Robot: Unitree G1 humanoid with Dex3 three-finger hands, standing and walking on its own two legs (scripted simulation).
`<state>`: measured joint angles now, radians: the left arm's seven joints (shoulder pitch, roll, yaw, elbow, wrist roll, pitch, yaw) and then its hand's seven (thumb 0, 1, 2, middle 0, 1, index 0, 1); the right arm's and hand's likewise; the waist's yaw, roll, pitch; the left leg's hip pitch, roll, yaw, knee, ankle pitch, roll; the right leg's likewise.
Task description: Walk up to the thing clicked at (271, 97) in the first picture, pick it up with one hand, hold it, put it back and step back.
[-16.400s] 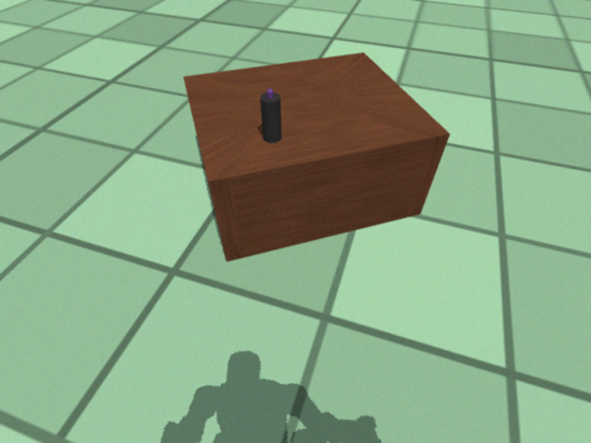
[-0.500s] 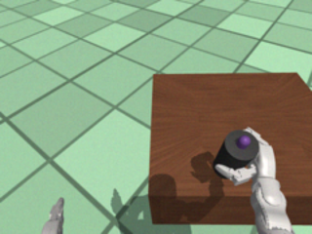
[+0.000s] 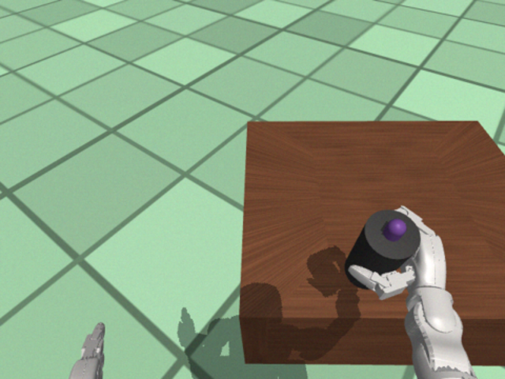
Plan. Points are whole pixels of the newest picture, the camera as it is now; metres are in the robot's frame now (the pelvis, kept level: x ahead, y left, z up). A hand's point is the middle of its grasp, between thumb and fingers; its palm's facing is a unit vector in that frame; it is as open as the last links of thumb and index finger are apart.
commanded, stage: hold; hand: right
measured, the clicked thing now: (378, 250) +0.32 -0.16 +0.06
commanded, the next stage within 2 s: crouch in 1.66 s
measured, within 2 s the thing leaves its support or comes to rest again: neither
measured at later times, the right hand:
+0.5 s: hand (384, 256) +0.32 -0.18 +0.04, palm faces +0.16 +0.99 +0.00, open 10.0 cm
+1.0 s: hand (378, 254) +0.33 -0.17 +0.04, palm faces +0.14 +0.99 +0.00, open 10.0 cm
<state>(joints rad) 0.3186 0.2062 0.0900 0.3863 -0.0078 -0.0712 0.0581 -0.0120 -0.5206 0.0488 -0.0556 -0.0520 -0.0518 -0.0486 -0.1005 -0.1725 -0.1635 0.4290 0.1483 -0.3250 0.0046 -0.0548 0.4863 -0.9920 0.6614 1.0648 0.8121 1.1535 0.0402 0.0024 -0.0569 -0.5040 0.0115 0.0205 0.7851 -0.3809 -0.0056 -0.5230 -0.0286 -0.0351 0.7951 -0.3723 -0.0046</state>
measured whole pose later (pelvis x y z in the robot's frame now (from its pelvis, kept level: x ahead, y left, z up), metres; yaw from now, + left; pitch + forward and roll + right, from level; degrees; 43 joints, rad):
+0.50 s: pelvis +0.00 +0.00 +0.00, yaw +0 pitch +6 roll +0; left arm 0.31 0.20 0.08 0.39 0.00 -0.09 0.06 -0.01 -0.52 0.05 -0.06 -0.05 -0.05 -0.05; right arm -0.11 -0.17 -0.17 0.47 0.15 -0.35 0.01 -0.05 0.49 -1.00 0.66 1.07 0.81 1.16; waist 0.04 0.01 -0.06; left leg -0.51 0.01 0.02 0.78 -0.37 -0.01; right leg -0.53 -0.03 -0.04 0.80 -0.37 -0.01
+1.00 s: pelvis +0.00 +0.00 +0.00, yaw +0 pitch +6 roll +0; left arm 0.32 0.21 0.08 0.37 0.00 -0.09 0.05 -0.01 -0.52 0.05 -0.06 -0.05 -0.05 -0.05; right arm -0.13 -0.18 -0.16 0.50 0.15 -0.35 0.01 -0.05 0.49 -1.00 0.66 1.07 0.81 1.16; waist 0.05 0.02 -0.06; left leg -0.51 0.01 0.02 0.78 -0.37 -0.01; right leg -0.53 -0.03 -0.04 0.79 -0.37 0.00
